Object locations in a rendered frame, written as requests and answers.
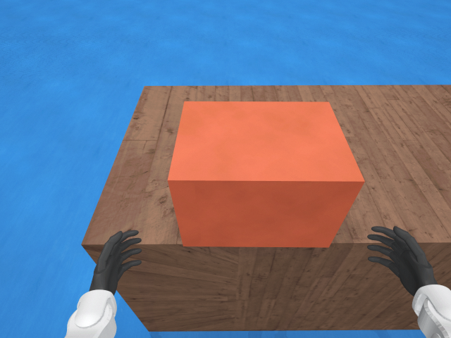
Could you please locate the robot right hand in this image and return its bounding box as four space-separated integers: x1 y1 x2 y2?
367 226 438 296

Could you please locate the left robot forearm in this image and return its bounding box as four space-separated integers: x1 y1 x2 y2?
64 289 117 338

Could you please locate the carton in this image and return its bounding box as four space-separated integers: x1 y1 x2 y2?
168 101 365 248

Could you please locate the robot left hand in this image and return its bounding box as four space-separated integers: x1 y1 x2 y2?
89 230 142 295

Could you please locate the pedestal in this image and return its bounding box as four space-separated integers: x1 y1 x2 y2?
81 84 451 332

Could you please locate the right robot forearm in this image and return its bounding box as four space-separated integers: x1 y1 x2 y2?
412 284 451 338

